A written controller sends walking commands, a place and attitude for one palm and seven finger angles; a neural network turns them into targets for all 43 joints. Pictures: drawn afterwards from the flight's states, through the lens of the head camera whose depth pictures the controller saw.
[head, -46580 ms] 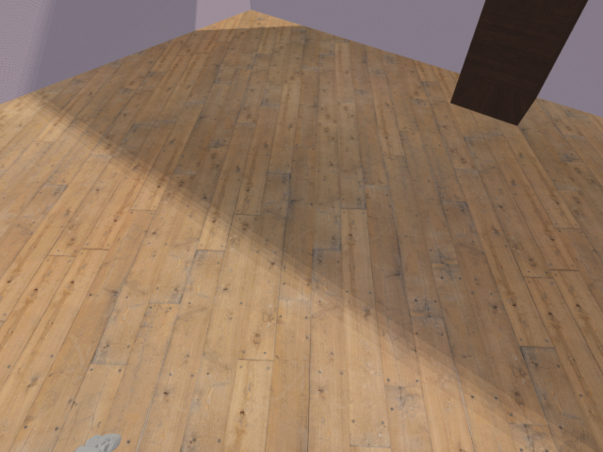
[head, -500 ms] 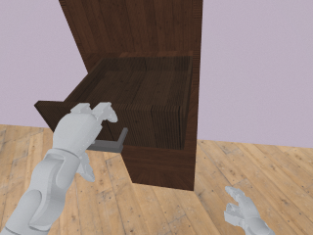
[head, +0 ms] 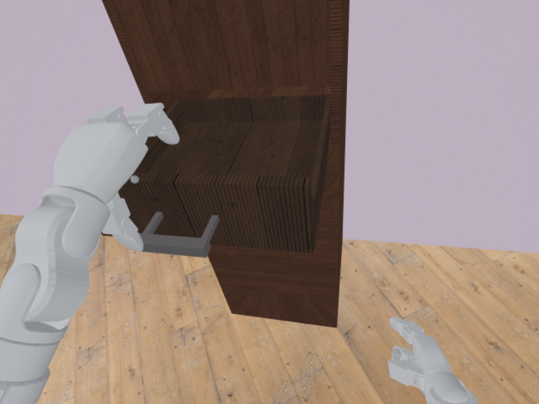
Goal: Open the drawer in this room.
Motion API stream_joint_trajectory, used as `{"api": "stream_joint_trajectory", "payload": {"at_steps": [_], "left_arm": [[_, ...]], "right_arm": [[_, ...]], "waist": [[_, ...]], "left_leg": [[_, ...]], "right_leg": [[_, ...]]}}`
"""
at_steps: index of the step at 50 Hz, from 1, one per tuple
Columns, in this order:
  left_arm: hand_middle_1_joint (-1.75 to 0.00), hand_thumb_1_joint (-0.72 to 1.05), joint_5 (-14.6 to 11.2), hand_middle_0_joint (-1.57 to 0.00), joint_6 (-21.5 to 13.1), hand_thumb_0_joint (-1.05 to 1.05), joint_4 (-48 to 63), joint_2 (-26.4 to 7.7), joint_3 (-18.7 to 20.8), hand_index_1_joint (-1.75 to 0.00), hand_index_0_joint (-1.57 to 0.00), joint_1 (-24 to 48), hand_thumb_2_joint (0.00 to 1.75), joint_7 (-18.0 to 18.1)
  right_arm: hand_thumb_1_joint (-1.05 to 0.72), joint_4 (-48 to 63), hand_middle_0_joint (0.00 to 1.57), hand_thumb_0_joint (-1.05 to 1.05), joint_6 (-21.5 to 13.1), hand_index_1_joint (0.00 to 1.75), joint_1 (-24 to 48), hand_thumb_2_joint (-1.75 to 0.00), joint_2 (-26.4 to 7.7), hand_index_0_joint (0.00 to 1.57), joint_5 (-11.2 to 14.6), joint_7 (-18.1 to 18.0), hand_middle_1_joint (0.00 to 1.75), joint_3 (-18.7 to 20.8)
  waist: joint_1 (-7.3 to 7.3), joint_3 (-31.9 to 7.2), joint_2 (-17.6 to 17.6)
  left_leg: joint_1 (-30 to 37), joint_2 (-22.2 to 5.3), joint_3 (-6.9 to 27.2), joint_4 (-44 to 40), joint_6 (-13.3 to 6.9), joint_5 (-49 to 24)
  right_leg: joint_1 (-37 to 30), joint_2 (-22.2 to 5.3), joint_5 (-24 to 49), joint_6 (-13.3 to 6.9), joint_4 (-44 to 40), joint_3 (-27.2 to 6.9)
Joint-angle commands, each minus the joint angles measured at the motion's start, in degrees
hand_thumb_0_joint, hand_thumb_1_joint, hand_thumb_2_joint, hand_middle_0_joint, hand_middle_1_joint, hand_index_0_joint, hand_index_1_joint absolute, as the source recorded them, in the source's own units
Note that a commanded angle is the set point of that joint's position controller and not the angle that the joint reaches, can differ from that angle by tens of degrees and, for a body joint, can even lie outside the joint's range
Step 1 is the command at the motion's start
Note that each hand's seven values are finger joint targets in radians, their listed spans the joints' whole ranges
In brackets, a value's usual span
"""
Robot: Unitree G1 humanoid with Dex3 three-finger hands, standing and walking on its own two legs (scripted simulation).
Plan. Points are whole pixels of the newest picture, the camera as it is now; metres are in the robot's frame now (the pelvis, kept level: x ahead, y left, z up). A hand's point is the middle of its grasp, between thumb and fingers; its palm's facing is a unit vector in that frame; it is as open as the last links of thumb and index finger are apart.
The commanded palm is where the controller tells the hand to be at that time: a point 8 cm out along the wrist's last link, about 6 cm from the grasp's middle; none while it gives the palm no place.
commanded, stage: lift the hand off the handle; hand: left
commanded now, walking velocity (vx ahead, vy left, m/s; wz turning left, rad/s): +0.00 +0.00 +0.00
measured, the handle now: (177, 233) +0.31 +0.19 +0.14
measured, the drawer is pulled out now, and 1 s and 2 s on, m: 0.30 0.30 0.30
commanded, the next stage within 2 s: draw the hand back to the body in 0.30 s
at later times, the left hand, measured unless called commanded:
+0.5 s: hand (131, 176) +0.28 +0.20 +0.26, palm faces +0.24 -0.06 -0.97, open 13.9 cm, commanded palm +0.22 +0.21 +0.33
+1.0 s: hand (80, 201) +0.23 +0.23 +0.27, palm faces +0.25 -0.01 -0.97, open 13.8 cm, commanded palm +0.18 +0.24 +0.33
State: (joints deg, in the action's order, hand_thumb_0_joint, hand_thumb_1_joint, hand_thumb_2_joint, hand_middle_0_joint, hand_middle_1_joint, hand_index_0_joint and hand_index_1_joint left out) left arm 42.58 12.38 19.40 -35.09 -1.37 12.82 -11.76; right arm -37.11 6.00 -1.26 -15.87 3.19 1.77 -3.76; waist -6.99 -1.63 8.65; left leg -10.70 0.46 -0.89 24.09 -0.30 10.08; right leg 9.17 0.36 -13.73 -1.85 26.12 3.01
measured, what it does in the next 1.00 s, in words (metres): stands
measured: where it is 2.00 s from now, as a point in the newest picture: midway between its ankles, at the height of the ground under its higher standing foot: outside the picture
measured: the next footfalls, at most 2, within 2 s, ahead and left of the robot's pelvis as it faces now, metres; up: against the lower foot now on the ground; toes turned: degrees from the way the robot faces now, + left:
none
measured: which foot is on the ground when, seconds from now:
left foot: down 0.00-1.00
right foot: down 0.00-1.00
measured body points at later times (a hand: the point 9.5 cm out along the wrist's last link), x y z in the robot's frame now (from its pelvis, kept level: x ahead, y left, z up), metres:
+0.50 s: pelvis -0.01 +0.01 +0.00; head -0.03 -0.06 +0.44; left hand +0.26 +0.20 +0.31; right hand +0.24 -0.18 -0.09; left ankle +0.04 +0.12 -0.74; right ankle +0.01 -0.09 -0.74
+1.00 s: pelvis -0.01 +0.01 -0.01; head -0.03 -0.05 +0.44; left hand +0.21 +0.23 +0.32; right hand +0.25 -0.17 -0.08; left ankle +0.04 +0.12 -0.74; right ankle +0.01 -0.09 -0.74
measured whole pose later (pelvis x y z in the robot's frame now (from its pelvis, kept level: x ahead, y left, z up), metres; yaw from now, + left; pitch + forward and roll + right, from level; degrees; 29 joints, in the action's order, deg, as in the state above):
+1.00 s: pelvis -0.01 +0.01 -0.01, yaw +0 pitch -3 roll +0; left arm 36.2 13.8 31.5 -43.4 8.5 2.9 -18.5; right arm -34.2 5.8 -1.4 -16.6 3.6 1.6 -4.3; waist -7.5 -2.2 8.5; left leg -14.5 0.7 -1.1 29.1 -1.0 11.8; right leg 12.5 0.0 -14.9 -1.1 30.1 2.8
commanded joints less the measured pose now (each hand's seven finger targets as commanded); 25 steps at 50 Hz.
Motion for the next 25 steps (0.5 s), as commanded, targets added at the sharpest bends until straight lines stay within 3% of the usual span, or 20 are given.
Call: {"api": "stream_joint_trajectory", "payload": {"at_steps": [1,2,3,5,6,7,8,9,11,12,13,14,16,17,18,20,21,22,23,25], "left_arm": [[-1.2,-0.5,-0.6,-0.3,2.0,0.0,9.7,-16.1,13.1,-1.2,-0.3,14.4,0.3,-0.7],[-1.2,-0.5,0.5,-0.3,2.5,0.0,9.4,-13.7,10.7,-1.2,-0.3,15.2,0.3,-1.5],[-1.2,-0.5,0.0,-0.3,2.8,0.0,8.3,-12.5,10.1,-1.2,-0.3,14.0,0.3,-1.9],[-1.2,-0.5,-0.2,-0.3,2.9,0.0,11.8,-16.3,12.7,-1.2,-0.3,16.2,0.3,-2.4],[-1.2,-0.5,-1.5,-0.3,2.7,0.0,12.6,-18.2,14.0,-1.2,-0.3,17.7,0.3,-2.3],[-1.2,-0.5,-0.4,-0.3,3.0,0.0,12.1,-16.7,12.3,-1.2,-0.3,20.0,0.3,-2.6],[-1.2,-0.5,-0.5,-0.3,3.3,0.0,8.1,-16.9,12.8,-1.2,-0.3,19.3,0.3,-2.6],[-1.2,-0.5,-0.4,-0.3,3.3,0.0,9.0,-18.2,13.6,-1.2,-0.3,21.0,0.3,-2.6],[-1.2,-0.5,-1.8,-0.3,2.9,0.0,12.0,-20.4,15.3,-1.2,-0.3,23.1,0.3,-2.5],[-1.2,-0.5,-0.8,-0.3,3.4,0.0,10.2,-16.5,11.7,-1.2,-0.3,23.5,0.3,-3.1],[-1.2,-0.5,-1.3,-0.3,3.8,0.0,4.8,-15.5,11.7,-1.2,-0.3,20.5,0.3,-3.3],[-1.2,-0.5,-1.5,-0.3,3.9,0.0,4.9,-15.9,12.2,-1.2,-0.3,18.6,0.3,-3.8],[-1.2,-0.5,-2.5,-0.3,3.5,0.0,7.8,-17.0,12.7,-1.2,-0.3,20.0,0.3,-4.1],[-1.2,-0.5,-1.2,-0.3,3.4,0.0,10.5,-14.8,10.0,-1.2,-0.3,22.5,0.3,-4.7],[-1.2,-0.5,-1.4,-0.3,3.5,0.0,9.3,-13.1,8.9,-1.2,-0.3,20.8,0.3,-4.6],[-1.2,-0.5,-0.9,-0.3,3.4,0.0,12.3,-15.3,10.4,-1.2,-0.3,20.7,0.3,-4.6],[-1.2,-0.5,-1.9,-0.3,3.3,0.0,13.7,-18.6,13.8,-1.2,-0.3,19.5,0.3,-4.1],[-1.2,-0.5,-0.2,-0.3,3.5,0.0,14.0,-17.2,12.2,-1.2,-0.3,20.6,0.3,-4.3],[-1.2,-0.5,-0.6,-0.3,3.7,0.0,11.8,-15.9,11.9,-1.2,-0.3,18.9,0.3,-4.0],[-1.2,-0.5,-0.7,-0.3,3.3,0.0,14.2,-17.8,13.9,-1.2,-0.3,18.9,0.3,-3.6]], "right_arm": [[-0.9,12.5,0.2,0.0,-2.5,0.3,14.5,-0.9,-4.6,0.2,0.8,0.2,0.3,1.6],[-0.9,13.0,0.2,0.0,-2.3,0.3,15.0,-0.9,-3.8,0.2,0.5,0.6,0.3,0.9],[-0.9,12.5,0.2,0.0,-1.8,0.3,14.2,-0.9,-3.7,0.2,0.7,0.6,0.3,1.1],[-0.9,13.5,0.2,0.0,-1.7,0.3,14.8,-0.9,-4.3,0.2,0.7,0.5,0.3,1.3],[-0.9,13.2,0.2,0.0,-2.1,0.3,14.9,-0.9,-4.8,0.2,0.9,0.2,0.3,1.4],[-0.9,13.5,0.2,0.0,-2.5,0.3,15.2,-0.9,-3.8,0.2,0.6,0.5,0.3,0.8],[-0.9,12.3,0.2,0.0,-2.3,0.3,14.0,-0.9,-3.9,0.2,0.7,0.2,0.3,1.1],[-0.9,12.5,0.2,0.0,-2.4,0.3,13.9,-0.9,-4.5,0.2,0.7,0.2,0.3,1.2],[-0.9,12.6,0.2,0.0,-2.9,0.3,14.3,-0.9,-4.9,0.2,1.0,0.0,0.3,1.6],[-0.9,13.1,0.2,0.0,-3.2,0.3,14.8,-0.9,-3.5,0.2,0.8,0.3,0.3,1.0],[-0.9,11.8,0.2,0.0,-2.9,0.3,13.2,-0.9,-3.8,0.2,0.9,0.3,0.3,1.3],[-0.9,12.3,0.2,0.0,-2.7,0.3,13.0,-0.9,-4.4,0.2,1.0,0.3,0.3,1.3],[-0.9,12.6,0.2,0.0,-2.7,0.3,13.6,-0.9,-5.1,0.2,1.4,0.2,0.3,1.7],[-0.9,13.7,0.2,0.0,-3.0,0.3,14.6,-0.9,-4.0,0.2,1.1,0.6,0.3,1.0],[-0.9,13.0,0.2,0.0,-2.8,0.3,14.0,-0.9,-3.8,0.2,1.2,0.5,0.3,1.3],[-0.9,13.6,0.2,0.0,-2.7,0.3,14.1,-0.9,-4.3,0.2,0.9,0.5,0.3,1.4],[-0.9,13.5,0.2,0.0,-2.8,0.3,14.0,-0.9,-4.8,0.2,1.2,0.4,0.3,1.7],[-0.9,13.9,0.2,0.0,-2.8,0.3,14.8,-0.9,-3.8,0.2,0.8,0.8,0.3,0.9],[-0.9,13.1,0.2,0.0,-2.4,0.3,14.2,-0.9,-3.6,0.2,0.9,0.7,0.3,1.1],[-0.9,13.6,0.2,0.0,-2.2,0.3,14.4,-0.9,-4.0,0.2,0.9,0.9,0.3,1.2]], "waist": [[-0.25,-11.4,-7.8],[-0.38,-12.6,-8.1],[0.56,-10.4,-8.7],[-0.05,-11.7,-7.9],[0.19,-11.2,-5.2],[-0.18,-12.7,-6.1],[0.67,-10.1,-7.2],[0.27,-10.7,-7.1],[0.19,-13.2,-4.0],[-0.18,-13.9,-4.8],[0.89,-9.8,-8.3],[0.4,-9.4,-9.2],[0.83,-11.0,-6.9],[0.25,-13.6,-7.1],[1.25,-11.8,-7.6],[0.52,-13.3,-6.6],[0.18,-14.5,-5.7],[-0.31,-15.3,-5.7],[0.55,-12.1,-6.9],[-0.25,-12.4,-5.9]], "left_leg": [[0.6,0.4,-0.4,-0.9,-0.6,-6.5],[-0.4,1.1,-0.6,-0.8,-0.7,-6.7],[-0.2,0.7,-0.7,-1.0,-0.8,-6.6],[-0.1,0.8,-0.6,-0.7,-0.9,-6.0],[0.1,0.5,-0.4,-0.2,-0.7,-5.9],[-0.5,1.0,-0.1,-0.1,-0.7,-6.1],[-0.6,0.6,-0.3,-0.5,-0.7,-5.3],[-0.7,0.7,0.0,-0.6,-0.8,-5.2],[0.8,0.6,0.3,0.1,-0.7,-6.6],[-0.1,1.1,0.1,0.3,-0.6,-6.8],[-1.0,0.5,0.0,-0.2,-0.5,-5.5],[-1.4,0.5,0.0,-0.3,-0.7,-4.5],[-0.5,0.3,0.1,0.2,-0.6,-4.7],[-0.9,1.0,0.1,0.4,-0.6,-5.4],[-0.3,0.6,-0.1,0.0,-0.7,-4.9],[0.0,0.7,0.0,0.3,-0.8,-5.5],[0.3,0.3,0.4,0.7,-0.6,-6.1],[-0.6,0.9,0.3,0.6,-0.5,-6.6],[-0.7,0.4,0.1,0.1,-0.5,-5.6],[-0.7,0.4,0.3,-0.5,-0.5,-5.2]], "right_leg": [[-4.2,-1.4,8.0,1.4,-3.4,-4.5],[-4.7,-1.3,7.2,1.6,-2.8,-4.1],[-2.8,-1.1,7.2,1.8,-3.1,-3.4],[-2.8,-1.0,6.4,1.8,-2.8,-3.6],[-2.5,-1.3,6.9,1.4,-2.7,-4.3],[-3.0,-1.3,5.8,1.4,-2.3,-4.2],[-1.0,-0.9,4.6,1.6,-2.9,-3.6],[-1.2,-1.0,4.6,1.6,-3.0,-3.7],[-2.2,-1.1,6.4,1.1,-2.3,-4.1],[-2.5,-1.3,6.0,1.2,-1.9,-4.1],[-0.2,-1.0,4.9,1.5,-2.6,-3.4],[-0.1,-1.0,4.3,1.7,-2.9,-3.5],[-0.6,-1.2,5.1,1.4,-2.7,-4.0],[-2.0,-1.4,4.9,1.4,-1.8,-4.0],[-0.3,-1.1,4.3,1.6,-2.2,-3.2],[-1.2,-1.1,5.2,1.5,-1.8,-3.7],[-2.6,-1.1,6.5,1.1,-1.5,-4.2],[-3.0,-1.2,5.7,1.2,-1.0,-4.0],[-0.8,-0.8,4.2,1.4,-1.6,-3.1],[-0.7,-0.6,3.4,1.3,-1.6,-2.8]]}}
